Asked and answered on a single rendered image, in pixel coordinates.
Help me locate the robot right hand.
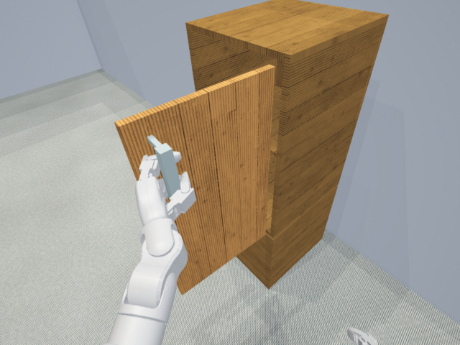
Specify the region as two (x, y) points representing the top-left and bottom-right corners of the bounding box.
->
(347, 328), (377, 345)

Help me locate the handle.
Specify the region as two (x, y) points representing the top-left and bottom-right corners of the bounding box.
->
(147, 135), (181, 209)

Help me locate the cupboard door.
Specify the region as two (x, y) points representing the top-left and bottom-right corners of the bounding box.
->
(114, 65), (275, 295)

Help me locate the left robot forearm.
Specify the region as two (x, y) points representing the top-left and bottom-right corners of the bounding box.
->
(102, 218), (188, 345)

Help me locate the robot left hand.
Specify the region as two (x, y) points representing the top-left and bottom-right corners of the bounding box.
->
(135, 152), (196, 226)

